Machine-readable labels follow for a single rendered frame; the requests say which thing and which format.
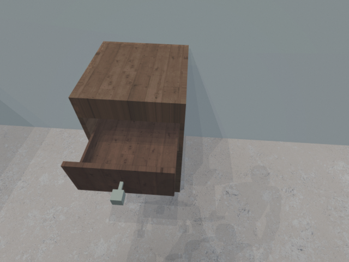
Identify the drawer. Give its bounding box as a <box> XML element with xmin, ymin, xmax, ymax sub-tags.
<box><xmin>61</xmin><ymin>119</ymin><xmax>179</xmax><ymax>196</ymax></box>

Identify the cabinet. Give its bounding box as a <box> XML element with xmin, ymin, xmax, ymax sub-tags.
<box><xmin>68</xmin><ymin>41</ymin><xmax>189</xmax><ymax>192</ymax></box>

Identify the handle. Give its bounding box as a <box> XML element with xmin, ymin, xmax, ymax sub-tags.
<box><xmin>110</xmin><ymin>181</ymin><xmax>125</xmax><ymax>205</ymax></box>

